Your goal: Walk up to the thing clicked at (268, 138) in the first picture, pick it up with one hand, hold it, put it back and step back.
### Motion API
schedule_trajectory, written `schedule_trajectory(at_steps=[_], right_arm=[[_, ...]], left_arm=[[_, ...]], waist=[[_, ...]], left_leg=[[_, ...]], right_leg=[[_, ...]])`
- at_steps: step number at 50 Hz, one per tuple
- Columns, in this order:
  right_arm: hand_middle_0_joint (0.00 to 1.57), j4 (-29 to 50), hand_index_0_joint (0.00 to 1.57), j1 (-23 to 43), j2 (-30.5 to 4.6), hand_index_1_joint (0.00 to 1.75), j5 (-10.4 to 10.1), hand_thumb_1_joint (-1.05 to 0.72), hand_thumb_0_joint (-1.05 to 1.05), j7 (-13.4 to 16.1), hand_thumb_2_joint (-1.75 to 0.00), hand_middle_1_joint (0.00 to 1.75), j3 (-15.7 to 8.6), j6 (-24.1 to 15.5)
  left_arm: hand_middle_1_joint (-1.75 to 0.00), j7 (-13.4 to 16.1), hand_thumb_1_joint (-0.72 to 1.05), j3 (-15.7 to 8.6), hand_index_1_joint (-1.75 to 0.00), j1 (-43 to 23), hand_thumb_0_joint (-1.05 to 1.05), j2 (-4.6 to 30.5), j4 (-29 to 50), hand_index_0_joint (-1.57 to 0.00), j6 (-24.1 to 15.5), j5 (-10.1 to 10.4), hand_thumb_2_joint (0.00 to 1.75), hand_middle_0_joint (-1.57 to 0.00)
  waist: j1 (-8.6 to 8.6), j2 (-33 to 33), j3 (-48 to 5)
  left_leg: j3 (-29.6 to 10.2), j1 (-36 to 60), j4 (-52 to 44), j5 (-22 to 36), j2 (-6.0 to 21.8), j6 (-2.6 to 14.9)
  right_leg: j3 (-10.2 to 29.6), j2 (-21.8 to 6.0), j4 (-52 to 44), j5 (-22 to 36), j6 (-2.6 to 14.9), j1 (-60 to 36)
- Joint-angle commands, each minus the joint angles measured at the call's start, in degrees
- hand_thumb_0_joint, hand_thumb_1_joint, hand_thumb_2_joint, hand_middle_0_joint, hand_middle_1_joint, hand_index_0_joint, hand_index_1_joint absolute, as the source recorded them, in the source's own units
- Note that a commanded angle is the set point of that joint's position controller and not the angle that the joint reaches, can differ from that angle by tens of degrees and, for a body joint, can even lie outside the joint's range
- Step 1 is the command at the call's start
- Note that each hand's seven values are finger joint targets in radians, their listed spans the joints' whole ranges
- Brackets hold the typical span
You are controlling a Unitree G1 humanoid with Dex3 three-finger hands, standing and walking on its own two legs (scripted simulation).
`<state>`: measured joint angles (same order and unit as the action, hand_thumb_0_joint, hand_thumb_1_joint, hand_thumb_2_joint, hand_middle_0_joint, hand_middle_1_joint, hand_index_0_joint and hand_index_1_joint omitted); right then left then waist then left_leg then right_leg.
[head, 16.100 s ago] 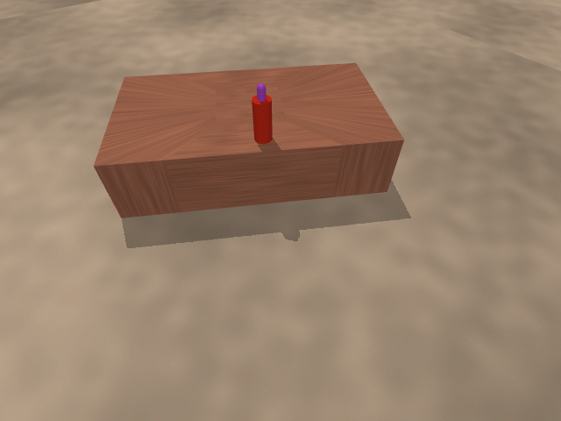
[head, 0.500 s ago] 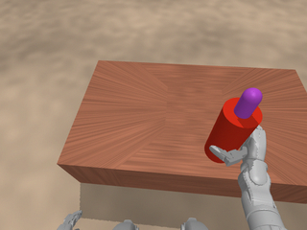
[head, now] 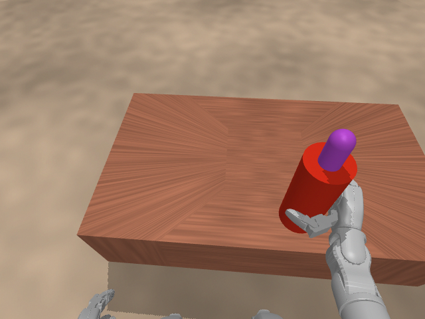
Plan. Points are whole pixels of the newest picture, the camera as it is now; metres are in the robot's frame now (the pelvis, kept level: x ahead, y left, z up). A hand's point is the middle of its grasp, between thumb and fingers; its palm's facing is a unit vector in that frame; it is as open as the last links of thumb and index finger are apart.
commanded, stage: hold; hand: right
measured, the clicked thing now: (316, 183) +0.33 -0.16 +0.08
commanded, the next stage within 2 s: none
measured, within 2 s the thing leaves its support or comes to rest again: neither
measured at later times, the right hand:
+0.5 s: hand (315, 200) +0.32 -0.17 +0.04, palm faces +0.22 +0.97 -0.02, open 11.2 cm
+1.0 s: hand (316, 203) +0.31 -0.17 +0.05, palm faces +0.23 +0.97 -0.01, open 11.2 cm
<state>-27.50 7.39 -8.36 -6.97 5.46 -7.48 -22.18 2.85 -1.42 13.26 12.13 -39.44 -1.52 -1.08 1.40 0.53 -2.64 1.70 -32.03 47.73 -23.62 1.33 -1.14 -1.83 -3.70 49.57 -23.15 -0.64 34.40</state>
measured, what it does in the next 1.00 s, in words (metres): stands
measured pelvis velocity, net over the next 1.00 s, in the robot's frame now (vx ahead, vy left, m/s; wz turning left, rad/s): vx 0.00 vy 0.00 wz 0.00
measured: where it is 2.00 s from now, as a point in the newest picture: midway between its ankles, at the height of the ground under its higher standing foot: outside the picture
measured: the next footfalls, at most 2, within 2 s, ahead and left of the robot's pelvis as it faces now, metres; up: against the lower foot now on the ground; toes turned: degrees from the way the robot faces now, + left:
none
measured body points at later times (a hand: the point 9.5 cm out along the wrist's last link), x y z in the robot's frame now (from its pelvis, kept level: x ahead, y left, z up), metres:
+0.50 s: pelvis +0.00 +0.00 +0.01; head +0.04 +0.00 +0.45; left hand +0.13 +0.25 -0.10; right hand +0.30 -0.22 +0.05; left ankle +0.00 +0.13 -0.70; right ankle +0.02 -0.12 -0.70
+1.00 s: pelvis +0.00 +0.00 +0.01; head +0.03 +0.00 +0.46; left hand +0.13 +0.25 -0.10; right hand +0.30 -0.22 +0.05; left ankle +0.00 +0.13 -0.70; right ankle +0.02 -0.12 -0.70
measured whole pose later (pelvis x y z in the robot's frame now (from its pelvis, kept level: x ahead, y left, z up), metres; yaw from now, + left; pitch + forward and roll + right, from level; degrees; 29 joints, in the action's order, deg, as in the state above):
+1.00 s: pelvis +0.00 +0.00 +0.01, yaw +0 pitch +5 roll +1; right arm -24.8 4.2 -8.1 -7.6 4.9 -7.2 -21.1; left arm 3.5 -1.0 12.8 12.0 -39.8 -2.5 -0.9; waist 1.0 0.6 -1.7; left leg 1.8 -27.9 45.0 -22.3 1.3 -0.9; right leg -1.8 -3.5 46.2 -21.4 -0.9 30.1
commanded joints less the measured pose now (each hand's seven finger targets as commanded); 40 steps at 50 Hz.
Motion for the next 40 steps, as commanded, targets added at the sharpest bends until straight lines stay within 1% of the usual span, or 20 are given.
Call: schedule_trajectory(at_steps=[1,5,6,7,9,10,12,15,16,18,20,21,22,25,27,30,32,33,34,40], right_arm=[[1.22,19.99,1.27,21.34,-7.91,1.41,-0.91,0.01,0.00,0.12,-1.28,1.41,-2.92,-6.78],[1.22,19.50,1.27,18.34,-6.97,1.40,-1.13,0.00,0.00,0.07,-1.27,1.40,-2.49,-6.38],[1.23,19.56,1.28,19.20,-6.13,1.41,-1.08,-0.01,0.00,-0.02,-1.28,1.41,-1.51,-6.27],[1.24,20.88,1.28,19.69,-7.30,1.41,-1.12,-0.02,0.00,0.09,-1.28,1.41,-2.36,-6.42],[1.24,18.18,1.28,16.31,-5.88,1.41,-0.96,-0.02,0.00,-0.06,-1.28,1.41,-1.75,-5.87],[1.24,23.20,1.29,20.24,-7.89,1.41,-0.92,-0.02,0.00,0.12,-1.28,1.41,-2.40,-6.42],[1.24,20.68,1.28,17.29,-5.55,1.42,-1.11,-0.03,0.00,-0.15,-1.29,1.42,-0.79,-5.72],[1.25,18.96,1.30,16.41,-5.54,1.43,-1.06,-0.02,0.00,-0.09,-1.30,1.43,-1.34,-5.52],[1.25,22.26,1.29,18.20,-5.53,1.43,-1.32,-0.01,0.00,-0.05,-1.30,1.43,-0.91,-6.00],[1.25,19.77,1.30,15.68,-7.00,1.43,-0.90,-0.02,0.00,0.13,-1.29,1.43,-3.00,-5.93],[1.25,20.74,1.30,17.34,-6.05,1.42,-0.93,-0.05,0.00,-0.20,-1.29,1.42,-1.63,-6.16],[1.25,23.51,1.30,17.88,-7.05,1.43,-1.05,-0.03,0.00,0.00,-1.30,1.43,-2.10,-6.36],[1.25,21.85,1.30,18.95,-5.96,1.43,-1.15,-0.04,0.00,-0.33,-1.30,1.43,-0.98,-6.04],[1.26,19.71,1.31,19.24,-5.17,1.44,-1.12,-0.04,0.00,-0.17,-1.31,1.44,-0.71,-5.70],[1.26,20.81,1.31,19.84,-7.34,1.45,-0.99,-0.03,0.00,0.01,-1.31,1.45,-2.83,-5.95],[1.26,19.55,1.30,19.87,-5.40,1.43,-1.19,-0.05,0.00,-0.71,-1.30,1.43,-0.55,-5.62],[1.24,18.12,1.29,17.12,-6.41,1.42,-1.25,-0.02,0.00,-0.56,-1.29,1.42,-2.40,-5.64],[1.24,21.94,1.29,19.57,-7.91,1.42,-1.06,-0.03,0.00,-0.60,-1.29,1.42,-2.82,-6.07],[1.25,18.29,1.29,16.81,-6.13,1.42,-1.20,-0.05,0.00,-0.74,-1.29,1.42,-1.86,-5.65],[1.27,21.49,1.32,17.48,-7.89,1.45,-1.18,-0.08,0.00,-0.40,-1.32,1.45,-3.36,-5.74]], left_arm=[[-0.31,0.78,0.89,-2.71,-0.31,-0.50,0.00,7.82,6.37,-0.20,-2.05,0.10,0.91,-0.20],[-0.31,0.68,0.90,-2.24,-0.31,-1.45,0.00,7.39,7.18,-0.20,-2.10,0.31,0.90,-0.20],[-0.31,0.64,0.90,-2.53,-0.31,-1.55,0.00,7.89,7.17,-0.21,-2.22,0.32,0.90,-0.20],[-0.31,0.67,0.90,-2.33,-0.31,-1.78,0.00,7.65,7.21,-0.20,-2.21,0.30,0.91,-0.20],[-0.31,0.67,0.90,-2.24,-0.31,-1.36,0.00,7.68,7.24,-0.20,-2.31,0.36,0.90,-0.20],[-0.31,0.69,0.89,-2.49,-0.31,-0.94,0.00,7.78,6.87,-0.20,-2.08,0.26,0.91,-0.20],[-0.31,0.86,0.90,-2.35,-0.31,-0.93,0.00,7.65,6.88,-0.20,-2.27,0.33,0.91,-0.20],[-0.31,0.76,0.90,-2.08,-0.31,-1.78,0.00,7.35,6.89,-0.21,-2.47,0.30,0.91,-0.20],[-0.31,0.70,0.90,-2.02,-0.31,-2.00,0.00,7.30,7.15,-0.20,-2.63,0.29,0.91,-0.20],[-0.31,0.61,0.89,-2.04,-0.31,-1.83,0.00,7.41,7.05,-0.21,-2.60,0.19,0.90,-0.20],[-0.31,0.69,0.90,-1.86,-0.31,-1.77,0.00,7.21,7.33,-0.21,-2.59,0.18,0.91,-0.20],[-0.31,0.80,0.89,-2.54,-0.31,-1.05,0.00,7.84,6.74,-0.21,-2.51,0.11,0.91,-0.20],[-0.31,0.80,0.89,-1.94,-0.31,-1.62,0.00,7.26,7.09,-0.21,-2.64,0.15,0.90,-0.20],[-0.31,0.86,0.89,-2.39,-0.31,-1.76,0.00,7.74,6.60,-0.20,-2.86,0.10,0.91,-0.20],[-0.31,1.03,0.89,-2.60,-0.31,-1.54,0.00,8.06,6.54,-0.20,-2.87,0.08,0.91,-0.20],[-0.31,0.89,0.89,-2.19,-0.31,-2.15,0.00,7.75,6.68,-0.21,-2.91,0.17,0.90,-0.21],[-0.31,0.86,0.89,-2.15,-0.31,-2.10,0.00,7.51,6.71,-0.21,-2.90,0.22,0.91,-0.21],[-0.31,0.97,0.89,-1.82,-0.31,-1.95,0.00,6.79,6.97,-0.20,-2.75,0.25,0.91,-0.20],[-0.31,0.86,0.89,-2.01,-0.31,-2.18,0.00,7.21,6.95,-0.20,-2.79,0.24,0.91,-0.20],[-0.31,1.04,0.89,-2.20,-0.31,-2.24,0.00,7.62,6.85,-0.20,-2.70,0.28,0.91,-0.20]], waist=[[-0.33,1.17,-18.60],[-0.73,0.45,-17.15],[-0.04,0.50,-17.51],[-0.85,2.36,-16.70],[-0.28,0.32,-17.54],[-0.47,2.72,-18.86],[0.19,0.66,-17.88],[0.04,0.36,-16.02],[-0.53,1.76,-16.95],[-0.99,1.79,-17.46],[-0.22,0.98,-18.22],[-0.53,2.13,-18.66],[0.11,2.20,-17.25],[0.33,1.13,-15.18],[-0.15,1.57,-17.16],[0.00,1.22,-14.95],[-0.96,0.09,-15.94],[-1.09,0.08,-17.90],[-0.85,-0.14,-16.12],[-0.64,2.09,-17.19]], left_leg=[[-0.20,7.77,-6.81,17.07,-1.68,1.18],[0.04,8.06,-7.61,14.96,-1.83,1.28],[0.13,7.37,-7.62,15.06,-1.97,1.25],[0.18,7.48,-7.59,14.57,-1.85,1.36],[0.45,7.68,-7.55,16.20,-2.05,1.32],[0.08,8.24,-7.32,17.66,-1.74,1.42],[0.21,8.36,-7.63,18.43,-1.84,1.23],[0.23,7.50,-8.17,16.53,-1.88,1.18],[0.51,7.96,-7.95,16.22,-1.97,1.28],[0.61,8.28,-7.69,17.33,-2.03,1.32],[0.37,8.54,-7.58,19.00,-1.97,1.16],[0.20,9.26,-7.36,19.96,-1.85,1.29],[0.19,8.36,-7.76,19.31,-1.87,1.17],[0.46,7.05,-8.22,16.11,-2.06,1.22],[0.35,7.96,-8.57,15.70,-1.90,1.28],[0.37,7.28,-8.63,15.28,-1.87,1.28],[0.16,9.65,-8.92,16.14,-1.67,1.15],[-0.34,10.76,-8.93,17.73,-1.37,1.01],[-0.20,10.23,-9.15,17.32,-1.46,0.93],[-0.24,9.30,-9.11,16.74,-1.61,1.20]], right_leg=[[0.97,2.24,-7.03,14.86,0.92,-11.41],[1.06,2.24,-8.19,13.05,0.87,-11.35],[1.10,2.11,-8.41,13.04,0.85,-12.07],[1.03,2.20,-8.62,12.82,0.64,-11.74],[1.37,1.94,-8.72,14.94,0.63,-13.01],[1.15,2.01,-8.29,16.26,0.57,-13.95],[1.14,2.05,-8.31,16.87,0.78,-14.06],[1.02,2.09,-8.78,14.78,0.89,-13.01],[1.28,1.97,-9.26,14.97,0.56,-13.77],[1.52,1.90,-9.30,16.95,0.37,-14.49],[1.37,1.89,-8.82,18.36,0.51,-15.46],[1.32,1.96,-8.73,19.38,0.49,-15.76],[1.10,2.06,-8.94,18.46,0.59,-15.11],[1.36,1.85,-9.60,14.76,0.66,-13.56],[1.33,1.95,-9.65,14.26,0.65,-14.90],[1.21,2.01,-9.93,13.66,0.68,-13.60],[0.97,2.34,-9.49,14.16,0.85,-13.04],[0.71,2.53,-8.86,15.27,1.03,-13.56],[0.52,2.67,-9.18,14.71,1.06,-12.66],[0.70,2.45,-9.46,14.50,0.86,-14.27]])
